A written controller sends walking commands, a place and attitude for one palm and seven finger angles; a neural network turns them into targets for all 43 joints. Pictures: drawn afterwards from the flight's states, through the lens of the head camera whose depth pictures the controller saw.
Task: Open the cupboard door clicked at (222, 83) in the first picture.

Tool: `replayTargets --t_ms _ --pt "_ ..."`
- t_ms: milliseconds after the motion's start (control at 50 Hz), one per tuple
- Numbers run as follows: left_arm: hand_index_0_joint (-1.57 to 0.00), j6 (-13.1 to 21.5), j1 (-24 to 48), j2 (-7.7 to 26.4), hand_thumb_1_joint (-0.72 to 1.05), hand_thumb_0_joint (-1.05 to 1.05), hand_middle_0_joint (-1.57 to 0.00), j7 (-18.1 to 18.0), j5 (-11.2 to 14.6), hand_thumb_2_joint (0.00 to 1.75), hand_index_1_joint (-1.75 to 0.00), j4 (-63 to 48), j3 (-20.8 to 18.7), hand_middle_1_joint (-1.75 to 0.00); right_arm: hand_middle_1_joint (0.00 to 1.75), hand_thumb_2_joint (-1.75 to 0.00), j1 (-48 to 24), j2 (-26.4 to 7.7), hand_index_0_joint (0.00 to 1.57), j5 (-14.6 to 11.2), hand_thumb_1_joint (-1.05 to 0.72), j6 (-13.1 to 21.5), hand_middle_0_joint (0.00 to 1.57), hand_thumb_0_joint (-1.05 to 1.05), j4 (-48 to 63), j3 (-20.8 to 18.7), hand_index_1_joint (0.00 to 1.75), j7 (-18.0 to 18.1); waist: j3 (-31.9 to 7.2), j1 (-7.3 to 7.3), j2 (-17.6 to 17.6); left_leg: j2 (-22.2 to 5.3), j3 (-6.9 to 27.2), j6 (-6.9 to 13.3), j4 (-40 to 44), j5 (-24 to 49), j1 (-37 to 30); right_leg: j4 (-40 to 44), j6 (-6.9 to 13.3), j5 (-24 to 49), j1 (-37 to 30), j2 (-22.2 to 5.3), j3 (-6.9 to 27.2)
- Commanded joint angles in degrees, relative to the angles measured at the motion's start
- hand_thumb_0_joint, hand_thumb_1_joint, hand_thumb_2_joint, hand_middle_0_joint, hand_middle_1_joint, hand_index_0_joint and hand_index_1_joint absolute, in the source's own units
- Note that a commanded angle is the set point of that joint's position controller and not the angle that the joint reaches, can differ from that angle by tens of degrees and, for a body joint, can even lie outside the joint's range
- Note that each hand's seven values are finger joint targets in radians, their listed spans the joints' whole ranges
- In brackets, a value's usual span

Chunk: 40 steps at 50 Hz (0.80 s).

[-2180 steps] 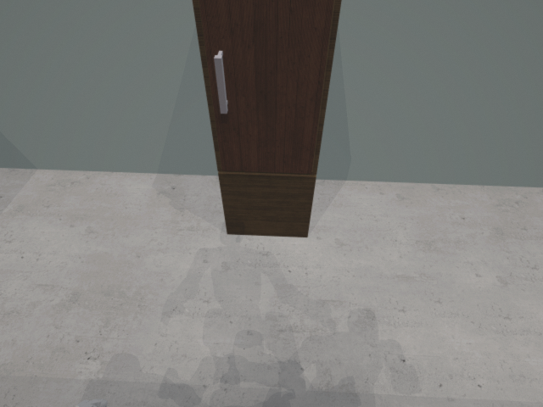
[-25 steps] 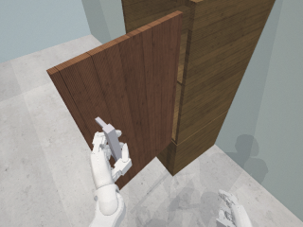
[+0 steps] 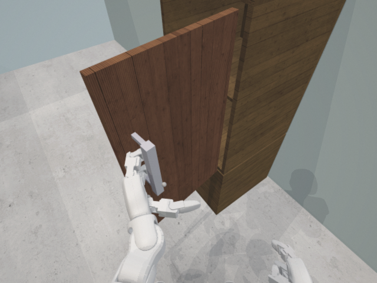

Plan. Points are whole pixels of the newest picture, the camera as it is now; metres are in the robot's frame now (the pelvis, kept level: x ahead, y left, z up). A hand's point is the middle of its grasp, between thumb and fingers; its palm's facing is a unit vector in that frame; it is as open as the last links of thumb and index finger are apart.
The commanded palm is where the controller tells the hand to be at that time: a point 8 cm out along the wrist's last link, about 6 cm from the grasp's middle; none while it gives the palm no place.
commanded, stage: open thumb and fingers to let go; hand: left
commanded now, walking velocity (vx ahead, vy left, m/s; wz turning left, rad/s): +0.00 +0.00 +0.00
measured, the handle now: (148, 165) +0.35 +0.11 +0.07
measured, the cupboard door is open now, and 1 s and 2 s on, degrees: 98 98 98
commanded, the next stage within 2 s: slide the hand sideways off the handle in 0.16 s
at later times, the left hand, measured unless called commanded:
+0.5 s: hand (158, 197) +0.27 +0.08 +0.07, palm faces -0.13 -0.99 -0.01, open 16.3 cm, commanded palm +0.25 +0.12 +0.07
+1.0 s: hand (141, 213) +0.24 +0.11 +0.06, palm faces -0.07 -1.00 +0.00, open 16.2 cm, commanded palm +0.22 +0.17 +0.07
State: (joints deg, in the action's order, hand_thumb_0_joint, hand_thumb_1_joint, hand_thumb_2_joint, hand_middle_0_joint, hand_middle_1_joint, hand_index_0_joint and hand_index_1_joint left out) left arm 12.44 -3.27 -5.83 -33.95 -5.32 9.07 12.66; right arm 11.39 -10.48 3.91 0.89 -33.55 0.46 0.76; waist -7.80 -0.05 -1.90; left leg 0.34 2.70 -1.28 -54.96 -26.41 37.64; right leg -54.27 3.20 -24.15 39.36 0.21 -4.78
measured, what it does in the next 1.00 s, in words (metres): stands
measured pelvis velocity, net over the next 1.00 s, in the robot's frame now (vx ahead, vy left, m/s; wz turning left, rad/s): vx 0.02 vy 0.02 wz -0.02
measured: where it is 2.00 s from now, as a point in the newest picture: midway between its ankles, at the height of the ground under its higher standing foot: outside the picture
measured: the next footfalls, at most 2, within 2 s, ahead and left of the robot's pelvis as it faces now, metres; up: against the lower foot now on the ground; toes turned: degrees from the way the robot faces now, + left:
none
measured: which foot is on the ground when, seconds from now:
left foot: down 0.00-1.00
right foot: down 0.00-1.00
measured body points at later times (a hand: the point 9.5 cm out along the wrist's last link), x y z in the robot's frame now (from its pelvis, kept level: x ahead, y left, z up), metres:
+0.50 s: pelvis -0.01 +0.02 +0.00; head +0.01 +0.01 +0.45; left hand +0.27 +0.13 +0.07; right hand +0.16 -0.20 -0.09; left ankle +0.01 +0.13 -0.68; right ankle +0.03 -0.09 -0.68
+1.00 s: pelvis +0.02 +0.02 -0.01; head +0.06 +0.02 +0.44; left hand +0.24 +0.16 +0.07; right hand +0.20 -0.19 -0.08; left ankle +0.01 +0.13 -0.68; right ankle +0.03 -0.09 -0.68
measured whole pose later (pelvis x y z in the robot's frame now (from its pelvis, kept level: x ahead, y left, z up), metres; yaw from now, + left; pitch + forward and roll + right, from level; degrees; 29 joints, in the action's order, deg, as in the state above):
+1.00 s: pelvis +0.02 +0.02 -0.01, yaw -1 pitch +11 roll -1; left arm 15.4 -24.3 5.5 -1.9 3.2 -11.5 10.2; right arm 14.9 -11.9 0.3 3.7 -23.4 1.9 0.6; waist -7.5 -0.2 -2.3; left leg 0.6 1.1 0.8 -59.8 -30.6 40.2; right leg -57.9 1.2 -27.2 41.8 0.0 -3.1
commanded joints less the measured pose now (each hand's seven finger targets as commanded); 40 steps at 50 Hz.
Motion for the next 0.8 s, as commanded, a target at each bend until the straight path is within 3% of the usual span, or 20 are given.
replayTargets --t_ms 0,40,120,200,240,260,280,300,340,380,420,480,540,580,600,660,680,720,780 --pt "-0.2 2.3 13.4 -3.3 -0.5 0.0 -0.2 -0.7 -0.7 0.3 -0.6 -10.8 -0.1 -0.6 0.3 -0.9 -6.4 -4.9 0.2 -0.3 -0.9 2.7 0.2 0.0 9.8 -1.7 0.3 0.2 -10.8 0.43 5.9 1.3 -1.7 1.7 6.9 6.5 -1.3 11.5 -1.3 4.4 -9.5 -1.4 4.1" --pt "-0.18 2.2 16.6 -3.7 -0.5 0.0 -0.18 -1.2 -0.8 0.3 -0.5 -10.7 0.0 -0.5 0.3 -0.9 -6.5 -4.9 0.2 -0.3 -0.9 2.6 0.2 0.0 9.5 -1.6 0.3 0.1 -9.7 0.94 5.6 1.3 -1.4 1.7 7.2 5.5 -1.4 11.5 -1.3 2.8 -8.4 -1.3 3.8" --pt "-0.15 1.8 17.8 -4.6 -0.5 0.0 -0.15 -2.1 -1.1 0.3 -0.3 -9.6 0.5 -0.3 0.3 -0.9 -6.9 -4.7 0.2 -0.2 -0.9 2.4 0.2 0.0 9.3 -1.5 0.3 0.0 -10.8 0.55 4.6 1.2 -1.2 1.5 7.6 5.6 -1.9 10.5 -0.9 2.8 -8.0 -0.9 3.0" --pt "-0.15 0.9 16.3 -4.5 -0.5 0.0 -0.15 -2.4 -0.2 0.3 -0.3 -8.1 -0.8 -0.3 0.3 -0.9 -7.5 -4.6 0.2 -0.2 -0.9 2.2 0.2 0.0 9.5 -1.4 0.3 -0.2 -10.2 -0.09 7.1 1.3 -1.4 1.5 7.6 5.2 -1.1 11.3 -1.1 1.9 -8.7 -0.9 3.2" --pt "-0.15 1.0 17.9 -5.3 -0.5 0.0 -0.15 -2.4 -0.1 0.3 -0.3 -9.5 0.1 -0.3 0.3 -0.9 -7.7 -4.7 0.2 -0.4 -0.9 2.1 0.2 0.0 9.6 -1.4 0.3 -0.3 -10.3 0.13 6.2 1.3 -1.4 1.5 7.8 4.6 -1.5 11.2 -1.0 1.1 -8.1 -0.8 3.1" --pt "-0.15 3.8 17.5 0.3 -0.5 0.0 -0.15 9.5 -6.5 0.3 -0.3 -10.6 11.5 -0.3 0.3 -0.9 -3.2 -6.7 0.2 -0.8 -0.9 2.0 0.2 0.0 7.6 -1.4 0.3 -0.4 -7.2 5.53 8.2 0.9 -1.4 2.7 6.5 5.4 -2.9 10.4 -1.2 6.0 -5.2 -1.2 4.6" --pt "-0.15 6.3 19.5 5.2 -0.5 0.0 -0.15 16.3 -4.2 0.3 -0.3 -13.3 6.2 -0.3 0.3 -0.9 -2.8 -6.9 0.2 -1.4 -0.9 2.0 0.2 0.0 9.5 -1.9 0.3 0.0 -10.7 3.74 6.2 1.2 -1.5 3.0 6.0 6.1 -2.1 9.5 -0.8 8.1 -7.2 -1.6 4.7" --pt "-0.15 8.2 19.5 7.2 -0.5 0.0 -0.15 21.3 -2.9 0.3 -0.3 -14.3 5.5 -0.3 0.3 -0.9 -3.4 -6.7 0.2 -1.7 -0.9 2.3 0.2 0.0 10.1 -1.7 0.3 0.4 -12.0 3.14 4.2 1.4 -1.8 3.0 5.7 5.8 -2.3 9.0 -0.8 8.6 -8.3 -1.8 5.4" --pt "-0.15 9.7 17.6 6.2 -0.5 0.0 -0.15 30.4 1.8 0.3 -0.3 -14.2 7.0 -0.3 0.3 -0.9 -3.1 -6.7 0.2 -3.0 -0.9 3.5 0.2 0.0 11.8 -1.3 0.3 0.8 -9.8 3.52 3.0 1.4 -1.4 3.0 6.4 3.4 -2.8 9.7 -0.9 5.5 -7.2 -1.5 5.2" --pt "-0.15 8.5 17.0 3.3 -0.5 0.0 -0.15 34.1 8.4 0.3 -0.3 -14.8 6.2 -0.3 0.3 -0.9 -3.8 -6.6 0.2 -4.4 -0.9 4.4 0.2 0.0 13.8 -0.7 0.3 1.2 -8.2 3.08 2.5 1.3 -0.7 2.7 8.1 0.1 -3.5 10.9 -0.9 0.3 -6.6 -0.8 4.3" --pt "-0.15 6.5 13.4 3.2 -0.5 0.0 -0.15 33.4 12.0 0.3 -0.3 -13.9 2.9 -0.3 0.3 -0.9 -3.6 -7.0 0.2 -4.8 -0.9 5.2 0.2 0.0 14.5 -0.7 0.3 1.5 -7.0 1.85 4.5 1.3 -0.2 2.2 9.2 -1.7 -2.4 11.1 -1.2 -2.1 -6.4 -0.5 3.5" --pt "-0.15 5.3 7.5 4.8 -0.5 0.0 -0.15 29.9 10.9 0.3 -0.3 -16.5 0.6 -0.3 0.3 -0.9 -2.8 -7.5 0.2 -4.4 -0.9 5.9 0.2 0.0 15.7 -1.0 0.3 0.8 -8.9 0.24 4.9 1.2 -0.1 2.0 9.3 2.0 -2.6 9.3 -1.1 1.2 -7.7 -0.4 2.4" --pt "-0.15 5.4 3.8 6.9 -0.5 0.0 -0.15 27.7 7.9 0.3 -0.3 -18.2 -0.4 -0.3 0.3 -0.9 -1.4 -7.7 0.2 -3.8 -0.9 5.6 0.2 0.0 16.3 -1.2 0.3 0.0 -8.6 0.47 6.6 0.9 -0.4 2.1 8.2 4.8 -1.4 8.0 -1.2 4.3 -7.5 -0.6 2.6" --pt "-0.15 5.9 1.0 9.4 -0.5 0.0 -0.15 27.2 6.4 0.3 -0.3 -20.3 -1.8 -0.3 0.3 -0.9 -1.3 -7.9 0.2 -3.6 -0.9 5.3 0.2 0.0 16.8 -1.4 0.3 -0.3 -8.8 -0.31 5.5 0.9 -0.8 2.1 7.8 5.6 -0.8 7.4 -0.9 4.8 -7.9 -0.6 2.9" --pt "-0.15 6.1 0.4 8.4 -0.5 0.0 -0.15 27.3 6.0 0.3 -0.3 -21.7 -0.8 -0.3 0.3 -0.9 -1.4 -7.5 0.2 -3.6 -0.9 5.2 0.2 0.0 17.2 -1.3 0.3 -0.5 -8.7 -0.03 3.8 0.9 -0.8 2.0 7.7 6.2 -1.4 6.9 -0.8 5.7 -7.3 -0.5 2.7" --pt "-0.15 6.1 -3.2 9.5 -0.5 0.0 -0.15 27.7 6.5 0.3 -0.3 -24.4 -2.0 -0.3 0.3 -0.9 -0.9 -7.4 0.2 -3.6 -0.9 5.0 0.2 0.0 18.0 -1.3 0.3 -0.4 -9.4 -0.15 3.8 0.9 -1.2 2.0 6.8 6.5 -1.1 6.6 -0.9 6.7 -7.5 -0.3 2.9" --pt "-0.15 5.9 -4.2 10.6 -0.5 0.0 -0.15 27.7 6.8 0.3 -0.3 -24.7 -3.1 -0.3 0.3 -0.9 -0.8 -7.6 0.2 -3.6 -0.9 4.8 0.2 0.0 18.1 -1.2 0.3 -0.3 -9.0 -0.13 5.4 0.9 -1.1 2.1 6.8 6.6 -0.3 6.7 -1.0 6.6 -8.0 -0.2 2.8" --pt "-0.15 6.3 -4.2 9.8 -0.5 0.0 -0.15 28.2 7.3 0.3 -0.3 -27.8 -2.2 -0.3 0.3 -0.9 -1.1 -7.3 0.2 -3.8 -0.9 5.0 0.2 0.0 18.5 -1.2 0.3 -0.1 -8.7 0.33 2.9 0.9 -1.2 2.0 6.6 6.2 -0.7 6.4 -1.0 6.5 -7.4 -0.2 2.9" --pt "-0.15 6.7 -10.6 10.6 -0.5 0.0 -0.15 29.3 8.3 0.3 -0.3 -29.7 -3.4 -0.3 0.3 -0.9 -0.2 -7.4 0.2 -3.9 -0.9 5.4 0.2 0.0 18.6 -1.3 0.3 0.1 -9.9 0.17 4.0 0.7 -1.1 2.0 5.7 9.6 -1.1 5.7 -1.1 10.3 -8.4 0.2 2.7"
